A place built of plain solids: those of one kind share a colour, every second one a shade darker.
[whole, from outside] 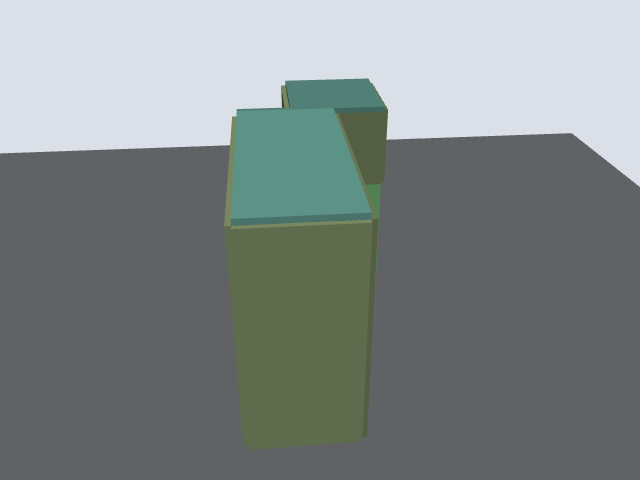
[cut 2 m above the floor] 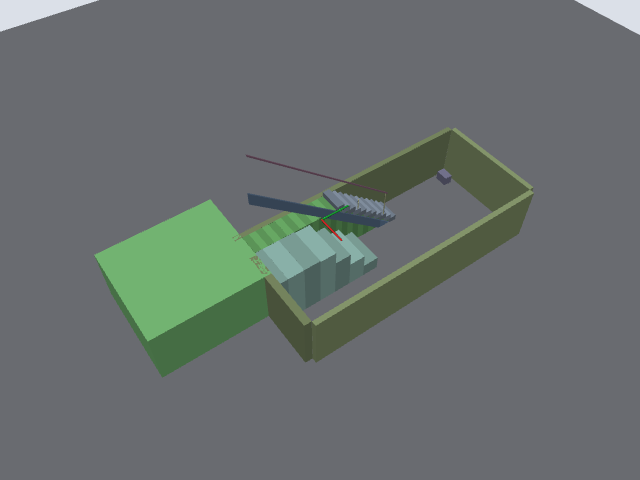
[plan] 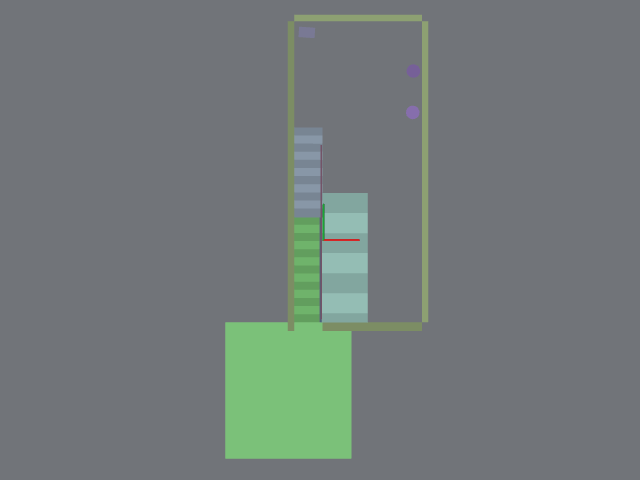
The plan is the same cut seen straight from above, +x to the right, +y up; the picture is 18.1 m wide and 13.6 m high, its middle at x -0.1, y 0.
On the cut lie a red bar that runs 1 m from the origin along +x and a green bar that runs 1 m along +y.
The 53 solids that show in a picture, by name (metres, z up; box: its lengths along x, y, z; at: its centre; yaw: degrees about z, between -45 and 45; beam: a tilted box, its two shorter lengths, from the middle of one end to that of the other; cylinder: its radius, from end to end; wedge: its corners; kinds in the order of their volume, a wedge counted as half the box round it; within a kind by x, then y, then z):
{
 "floor_1": {"box": [3.59, 3.87, 5.25], "at": [-1.0, -4.26, 2.33]},
 "wall_1": {"box": [0.18, 3.62, 3.03], "at": [-2.88, -4.39, 6.47]},
 "wall_2": {"box": [1.96, 0.25, 3.03], "at": [-1.81, -2.45, 6.47]},
 "wall_3": {"box": [0.18, 8.78, 8.03], "at": [-0.92, 1.81, 3.96]},
 "wall_4": {"box": [0.18, 3.62, 3.03], "at": [0.89, -4.39, 6.47]},
 "wall_5": {"box": [3.62, 0.18, 8.03], "at": [0.98, 6.29, 3.96]},
 "wall_6": {"box": [2.82, 0.25, 8.03], "at": [1.38, -2.45, 3.96]},
 "wall_7": {"box": [0.18, 8.53, 8.03], "at": [2.88, 1.94, 3.96]},
 "mass_1": {"box": [1.36, 0.27, 3.47], "at": [0.57, -2.21, 1.68]},
 "mass_2": {"box": [1.36, 0.57, 2.98], "at": [0.57, -1.79, 1.44]},
 "mass_3": {"box": [1.36, 0.57, 2.49], "at": [0.57, -1.22, 1.2]},
 "mass_4": {"box": [1.36, 0.57, 2.0], "at": [0.57, -0.66, 0.95]},
 "mass_5": {"box": [1.36, 0.57, 1.51], "at": [0.57, -0.09, 0.71]},
 "mass_6": {"box": [1.36, 0.57, 1.03], "at": [0.57, 0.48, 0.46]},
 "mass_7": {"box": [1.36, 0.57, 0.54], "at": [0.57, 1.04, 0.22]},
 "roof_1": {"box": [3.59, 3.62, 0.2], "at": [-1.0, -4.39, 8.08]},
 "roof_2": {"box": [5.58, 0.25, 0.2], "at": [0.0, -2.45, 8.08]},
 "roof_3": {"box": [3.62, 8.53, 0.2], "at": [0.98, 1.94, 8.08]},
 "under_1": {"box": [0.72, 0.23, 4.6], "at": [-0.47, -2.21, 2.25]},
 "under_2": {"box": [0.72, 0.23, 4.4], "at": [-0.47, -1.99, 2.15]},
 "under_3": {"box": [0.72, 0.23, 4.2], "at": [-0.47, -1.76, 2.05]},
 "under_4": {"box": [0.72, 0.23, 4.0], "at": [-0.47, -1.53, 1.95]},
 "under_5": {"box": [0.72, 0.23, 3.81], "at": [-0.47, -1.3, 1.85]},
 "under_6": {"box": [0.72, 0.23, 3.61], "at": [-0.47, -1.07, 1.75]},
 "under_7": {"box": [0.72, 0.23, 3.41], "at": [-0.47, -0.84, 1.66]},
 "under_8": {"box": [0.72, 0.23, 3.21], "at": [-0.47, -0.61, 1.56]},
 "under_9": {"box": [0.72, 0.23, 3.01], "at": [-0.47, -0.38, 1.46]},
 "under_10": {"box": [0.72, 0.23, 2.82], "at": [-0.47, -0.15, 1.36]},
 "under_11": {"box": [0.72, 0.23, 2.62], "at": [-0.47, 0.08, 1.26]},
 "under_12": {"box": [0.72, 0.23, 2.42], "at": [-0.47, 0.31, 1.16]},
 "under_13": {"box": [0.72, 0.23, 2.22], "at": [-0.47, 0.54, 1.06]},
 "under_14": {"box": [0.72, 0.23, 2.02], "at": [-0.47, 0.77, 0.96]},
 "under_15": {"box": [0.72, 0.23, 1.83], "at": [-0.47, 1.0, 0.86]},
 "under_16": {"box": [0.72, 0.23, 1.63], "at": [-0.47, 1.23, 0.76]},
 "under_17": {"box": [0.72, 0.23, 1.43], "at": [-0.47, 1.46, 0.66]},
 "under_18": {"box": [0.72, 0.23, 1.23], "at": [-0.47, 1.69, 0.57]},
 "under_19": {"box": [0.72, 0.23, 1.03], "at": [-0.47, 1.92, 0.47]},
 "string_1": {"wedge": [[-0.11, -2.33, 4.12], [-0.11, -2.33, 4.51], [-0.11, 2.51, -0.05], [-0.11, 2.51, 0.35], [-0.05, -2.33, 4.12], [-0.05, -2.33, 4.51], [-0.05, 2.51, -0.05], [-0.05, 2.51, 0.35]]},
 "guard_rail_1": {"wedge": [[-0.08, -2.25, 5.8], [-0.08, -2.25, 5.85], [-0.08, 2.69, 1.54], [-0.08, 2.69, 1.59], [-0.04, -2.25, 5.8], [-0.04, -2.25, 5.85], [-0.04, 2.69, 1.54], [-0.04, 2.69, 1.59]]},
 "tread_1": {"wedge": [[-0.83, 0.64, 1.97], [-0.83, 0.64, 2.18], [-0.83, 0.89, 1.97], [-0.83, 0.89, 2.18], [-0.03, 0.64, 1.97], [-0.03, 0.64, 2.18], [-0.03, 0.89, 1.97], [-0.03, 0.89, 2.18]]},
 "tread_2": {"wedge": [[-0.83, 0.86, 1.77], [-0.83, 0.86, 1.98], [-0.83, 1.12, 1.77], [-0.83, 1.12, 1.98], [-0.03, 0.87, 1.77], [-0.03, 0.87, 1.98], [-0.03, 1.12, 1.77], [-0.03, 1.12, 1.98]]},
 "tread_3": {"wedge": [[-0.83, 1.09, 1.57], [-0.83, 1.09, 1.78], [-0.83, 1.35, 1.57], [-0.83, 1.35, 1.78], [-0.03, 1.1, 1.57], [-0.03, 1.1, 1.78], [-0.03, 1.35, 1.57], [-0.03, 1.35, 1.78]]},
 "tread_4": {"wedge": [[-0.83, 1.32, 1.37], [-0.83, 1.32, 1.59], [-0.83, 1.58, 1.37], [-0.83, 1.58, 1.58], [-0.03, 1.32, 1.37], [-0.03, 1.32, 1.58], [-0.03, 1.58, 1.37], [-0.03, 1.58, 1.58]]},
 "tread_5": {"wedge": [[-0.83, 1.56, 1.18], [-0.83, 1.56, 1.39], [-0.83, 1.81, 1.18], [-0.83, 1.81, 1.39], [-0.03, 1.56, 1.18], [-0.03, 1.56, 1.39], [-0.03, 1.81, 1.18], [-0.03, 1.81, 1.38]]},
 "tread_6": {"wedge": [[-0.83, 1.79, 0.98], [-0.83, 1.79, 1.19], [-0.83, 2.04, 0.98], [-0.83, 2.04, 1.19], [-0.03, 1.79, 0.98], [-0.03, 1.79, 1.19], [-0.03, 2.04, 0.98], [-0.03, 2.04, 1.19]]},
 "tread_7": {"wedge": [[-0.83, 2.02, 0.78], [-0.83, 2.02, 0.99], [-0.83, 2.27, 0.78], [-0.83, 2.27, 0.99], [-0.03, 2.01, 0.78], [-0.03, 2.01, 0.99], [-0.03, 2.27, 0.78], [-0.03, 2.27, 0.99]]},
 "tread_8": {"wedge": [[-0.83, 2.25, 0.58], [-0.83, 2.25, 0.8], [-0.83, 2.5, 0.58], [-0.83, 2.5, 0.8], [-0.03, 2.25, 0.58], [-0.03, 2.25, 0.79], [-0.03, 2.5, 0.58], [-0.03, 2.5, 0.79]]},
 "tread_9": {"wedge": [[-0.83, 2.47, 0.39], [-0.83, 2.47, 0.6], [-0.83, 2.73, 0.39], [-0.83, 2.73, 0.6], [-0.03, 2.47, 0.39], [-0.03, 2.47, 0.59], [-0.03, 2.73, 0.39], [-0.03, 2.73, 0.59]]},
 "tread_10": {"wedge": [[-0.83, 2.71, 0.19], [-0.83, 2.71, 0.4], [-0.83, 2.96, 0.19], [-0.83, 2.96, 0.4], [-0.03, 2.71, 0.19], [-0.03, 2.71, 0.4], [-0.03, 2.96, 0.19], [-0.03, 2.96, 0.4]]},
 "tread_11": {"wedge": [[-0.83, 2.93, -0.05], [-0.83, 2.93, 0.2], [-0.83, 3.19, -0.05], [-0.83, 3.19, 0.2], [-0.03, 2.93, -0.05], [-0.03, 2.93, 0.2], [-0.03, 3.19, -0.05], [-0.03, 3.19, 0.2]]},
 "bin_1": {"cylinder": 0.19, "from": [2.53, 3.61, 0.0], "to": [2.53, 3.61, 0.75]},
 "bin_2": {"cylinder": 0.19, "from": [2.54, 4.79, 0.0], "to": [2.54, 4.79, 0.62]},
 "bucket_1": {"box": [0.46, 0.3, 0.39], "at": [-0.47, 5.88, 0.14], "yaw": -3.8}
}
